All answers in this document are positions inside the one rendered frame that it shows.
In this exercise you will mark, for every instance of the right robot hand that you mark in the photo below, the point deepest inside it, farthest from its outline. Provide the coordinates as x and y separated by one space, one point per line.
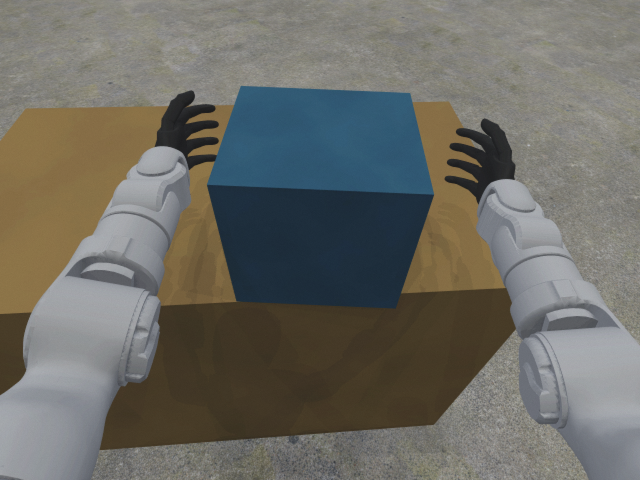
496 161

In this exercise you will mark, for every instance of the right robot upper arm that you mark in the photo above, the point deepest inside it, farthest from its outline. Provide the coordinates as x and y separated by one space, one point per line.
586 384

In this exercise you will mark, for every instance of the robot left forearm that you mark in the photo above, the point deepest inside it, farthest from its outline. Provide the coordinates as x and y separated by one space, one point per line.
132 237

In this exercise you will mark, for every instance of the carton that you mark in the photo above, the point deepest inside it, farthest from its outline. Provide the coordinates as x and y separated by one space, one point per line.
320 196

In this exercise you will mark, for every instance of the pedestal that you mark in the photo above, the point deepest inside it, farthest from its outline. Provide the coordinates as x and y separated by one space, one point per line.
228 370

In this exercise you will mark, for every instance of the robot right forearm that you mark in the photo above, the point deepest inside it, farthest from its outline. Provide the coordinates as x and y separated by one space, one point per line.
545 287

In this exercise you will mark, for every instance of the left robot upper arm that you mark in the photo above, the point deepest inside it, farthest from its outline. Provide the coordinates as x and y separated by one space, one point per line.
90 338

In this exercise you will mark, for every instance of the left robot hand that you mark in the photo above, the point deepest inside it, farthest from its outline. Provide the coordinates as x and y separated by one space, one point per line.
174 131

